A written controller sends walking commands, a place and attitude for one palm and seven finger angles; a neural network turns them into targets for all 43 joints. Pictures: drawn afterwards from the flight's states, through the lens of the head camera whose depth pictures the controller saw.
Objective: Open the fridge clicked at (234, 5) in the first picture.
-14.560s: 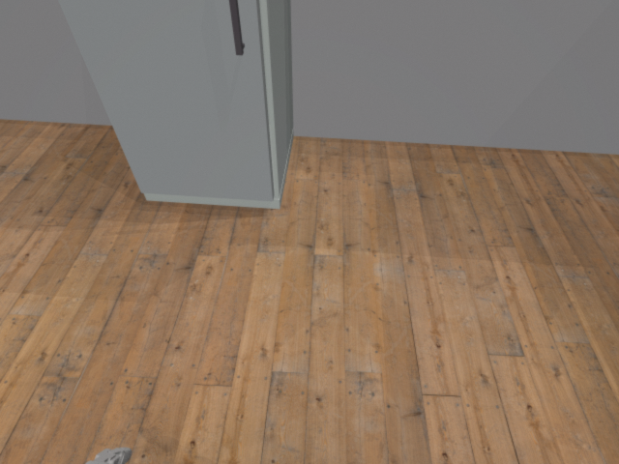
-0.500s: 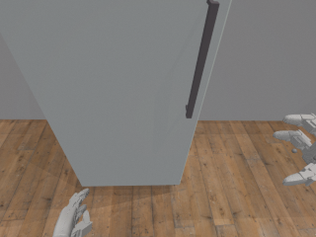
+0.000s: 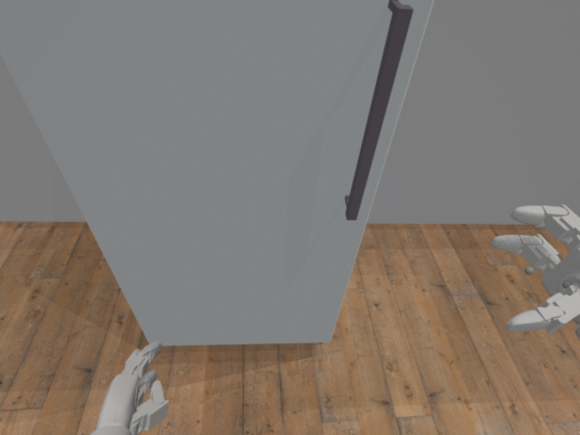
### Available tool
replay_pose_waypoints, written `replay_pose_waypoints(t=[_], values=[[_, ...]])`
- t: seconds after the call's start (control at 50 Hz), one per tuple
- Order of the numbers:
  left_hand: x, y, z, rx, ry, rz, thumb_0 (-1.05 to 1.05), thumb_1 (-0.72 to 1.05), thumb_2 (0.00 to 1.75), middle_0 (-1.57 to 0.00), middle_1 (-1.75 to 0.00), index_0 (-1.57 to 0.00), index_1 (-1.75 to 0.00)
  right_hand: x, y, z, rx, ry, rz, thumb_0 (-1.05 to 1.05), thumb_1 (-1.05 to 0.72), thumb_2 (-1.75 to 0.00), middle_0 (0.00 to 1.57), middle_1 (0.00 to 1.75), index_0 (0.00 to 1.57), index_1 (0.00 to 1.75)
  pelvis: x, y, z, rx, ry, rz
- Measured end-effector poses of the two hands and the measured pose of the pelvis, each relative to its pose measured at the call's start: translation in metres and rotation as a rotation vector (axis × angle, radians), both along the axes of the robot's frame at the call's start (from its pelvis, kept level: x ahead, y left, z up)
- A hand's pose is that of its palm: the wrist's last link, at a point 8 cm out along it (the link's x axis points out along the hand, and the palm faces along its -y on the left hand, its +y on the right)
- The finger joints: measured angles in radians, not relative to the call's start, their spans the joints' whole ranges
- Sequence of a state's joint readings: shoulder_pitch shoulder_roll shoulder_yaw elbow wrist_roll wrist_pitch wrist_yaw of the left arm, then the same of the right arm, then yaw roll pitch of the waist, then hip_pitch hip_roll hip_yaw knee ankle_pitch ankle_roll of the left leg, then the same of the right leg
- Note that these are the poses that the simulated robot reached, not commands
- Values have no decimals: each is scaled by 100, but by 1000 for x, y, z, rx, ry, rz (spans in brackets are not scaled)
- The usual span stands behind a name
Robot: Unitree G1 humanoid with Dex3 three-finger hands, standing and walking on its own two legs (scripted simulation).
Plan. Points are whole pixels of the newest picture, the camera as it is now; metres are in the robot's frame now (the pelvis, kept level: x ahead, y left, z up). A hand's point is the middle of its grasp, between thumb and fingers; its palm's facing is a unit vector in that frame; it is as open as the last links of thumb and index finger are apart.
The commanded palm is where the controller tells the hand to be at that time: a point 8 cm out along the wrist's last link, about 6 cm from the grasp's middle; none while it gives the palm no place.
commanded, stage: move the hooked fingers beside the handle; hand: right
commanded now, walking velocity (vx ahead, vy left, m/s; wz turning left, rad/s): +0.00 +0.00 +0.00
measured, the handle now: (368, 129) +0.54 -0.11 +0.18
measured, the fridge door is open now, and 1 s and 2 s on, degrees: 0 0 0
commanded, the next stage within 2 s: none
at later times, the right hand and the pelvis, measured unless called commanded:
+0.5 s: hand (482, 229) +0.35 -0.24 +0.15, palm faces -0.01 +1.00 -0.02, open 14.0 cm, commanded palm +0.32 -0.28 +0.15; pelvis +0.00 -0.01 +0.00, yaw +0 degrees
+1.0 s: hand (442, 194) +0.41 -0.20 +0.16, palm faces -0.02 +1.00 +0.00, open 14.0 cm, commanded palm +0.39 -0.25 +0.15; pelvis +0.01 -0.01 +0.00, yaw +1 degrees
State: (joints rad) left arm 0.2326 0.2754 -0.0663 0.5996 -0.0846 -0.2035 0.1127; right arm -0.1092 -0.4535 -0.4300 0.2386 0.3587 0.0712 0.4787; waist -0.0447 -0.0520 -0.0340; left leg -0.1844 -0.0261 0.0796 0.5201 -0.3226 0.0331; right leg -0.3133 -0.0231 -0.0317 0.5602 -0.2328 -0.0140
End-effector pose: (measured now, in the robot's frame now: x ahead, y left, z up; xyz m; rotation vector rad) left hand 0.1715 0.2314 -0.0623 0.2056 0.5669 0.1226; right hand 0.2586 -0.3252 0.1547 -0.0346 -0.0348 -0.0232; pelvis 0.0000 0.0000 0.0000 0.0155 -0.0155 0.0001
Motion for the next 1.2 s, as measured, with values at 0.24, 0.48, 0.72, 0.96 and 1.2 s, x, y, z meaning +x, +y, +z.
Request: replay_pose_waypoints(t=[0.24, 0.48, 0.72, 0.96, 1.2], values=[[-12, -8, -3, -3, 33, 27, 1, 90, 90, -20, -30, -21, -30, 37, 18, 3, 11, -17, 46, -2, 51, -30, 30, 120, 30, 120, -1, -8, 1, 0, 10, 6], [-24, -12, -9, 5, 101, 41, 1, 90, 90, -20, -30, -21, -30, 64, 29, -1, 20, 18, 28, -2, 51, -30, 30, 120, 30, 120, -1, -14, 2, 0, 17, 3], [-38, -3, -16, 5, 163, 85, 1, 90, 90, -20, -30, -21, -30, 98, 50, 0, 26, 28, 42, -2, 50, -30, 30, 120, 30, 120, 2, -14, 3, -3, 33, 16], [-62, 14, -27, 18, 259, 128, 1, 90, 90, -20, -30, -21, -30, 129, 64, 1, 33, 29, 42, -2, 50, -30, 30, 120, 30, 120, 5, -8, 1, -5, 57, 18], [-85, 26, -38, 22, 346, 163, 1, 91, 90, -20, -30, -21, -30, 159, 80, -4, 41, 45, 43, -2, 51, -30, 30, 120, 30, 120, 6, -3, -3, -6, 89, 20]])
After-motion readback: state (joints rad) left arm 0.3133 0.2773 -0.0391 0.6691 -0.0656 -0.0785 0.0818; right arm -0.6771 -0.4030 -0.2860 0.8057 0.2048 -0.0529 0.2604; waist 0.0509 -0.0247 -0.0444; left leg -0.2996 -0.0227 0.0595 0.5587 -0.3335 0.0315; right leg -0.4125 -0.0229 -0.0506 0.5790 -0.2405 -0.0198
